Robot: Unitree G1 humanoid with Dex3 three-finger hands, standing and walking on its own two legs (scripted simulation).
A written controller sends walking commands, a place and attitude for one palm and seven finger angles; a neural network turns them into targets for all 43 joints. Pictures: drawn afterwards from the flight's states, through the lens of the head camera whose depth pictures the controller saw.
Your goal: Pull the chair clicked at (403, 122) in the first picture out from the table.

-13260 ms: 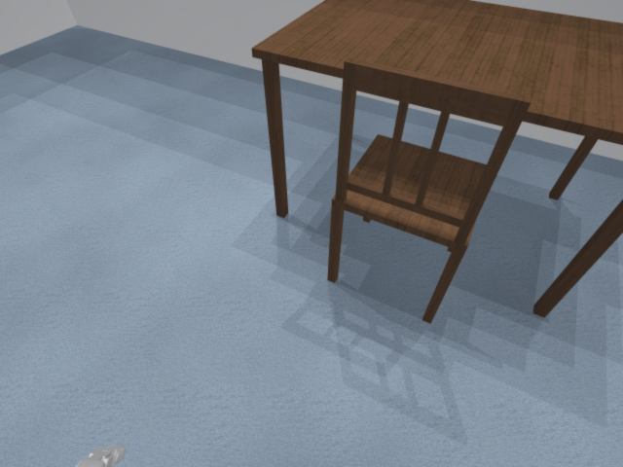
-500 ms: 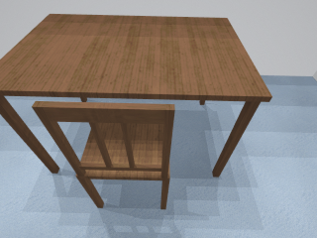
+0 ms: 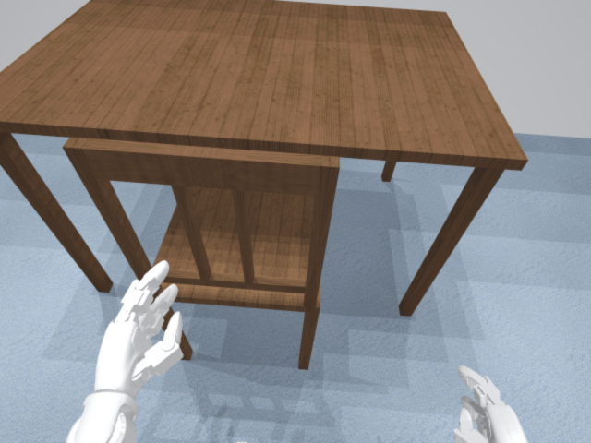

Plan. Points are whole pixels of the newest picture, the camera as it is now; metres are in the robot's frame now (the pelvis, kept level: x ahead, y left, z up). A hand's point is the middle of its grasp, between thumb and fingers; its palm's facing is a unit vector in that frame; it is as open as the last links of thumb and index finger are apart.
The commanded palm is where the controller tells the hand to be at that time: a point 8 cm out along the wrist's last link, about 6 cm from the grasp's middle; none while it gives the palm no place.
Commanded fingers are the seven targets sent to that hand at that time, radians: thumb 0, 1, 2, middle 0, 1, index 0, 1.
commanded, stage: raise the hand toward the chair's back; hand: left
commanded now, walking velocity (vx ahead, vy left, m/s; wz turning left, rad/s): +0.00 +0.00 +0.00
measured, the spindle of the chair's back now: (194, 235) +0.48 +0.21 -0.06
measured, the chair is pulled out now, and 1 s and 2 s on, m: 0.00 0.00 0.00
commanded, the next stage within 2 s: aim the fingers beside a spindle in 1.82 s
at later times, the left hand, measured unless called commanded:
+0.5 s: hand (178, 379) +0.21 +0.16 -0.02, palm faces -0.08 -1.00 -0.02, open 12.4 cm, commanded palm +0.18 +0.23 -0.01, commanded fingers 0.00 -0.03 0.50 -0.11 -0.15 -0.11 -0.15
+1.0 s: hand (155, 365) +0.22 +0.19 +0.00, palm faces -0.03 -1.00 -0.06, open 16.3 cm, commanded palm +0.20 +0.25 +0.00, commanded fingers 0.00 -0.50 0.30 -0.06 -0.08 -0.06 -0.08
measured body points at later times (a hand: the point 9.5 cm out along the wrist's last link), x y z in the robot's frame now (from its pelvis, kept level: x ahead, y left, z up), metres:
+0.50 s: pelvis -0.01 -0.02 -0.06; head +0.06 -0.02 +0.39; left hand +0.21 +0.22 -0.02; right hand +0.17 -0.22 -0.15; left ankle +0.03 +0.09 -0.70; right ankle +0.02 -0.09 -0.70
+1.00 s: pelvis +0.00 +0.00 -0.04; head +0.07 +0.02 +0.40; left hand +0.22 +0.25 +0.00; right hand +0.20 -0.23 -0.11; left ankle +0.03 +0.09 -0.70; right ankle +0.02 -0.09 -0.70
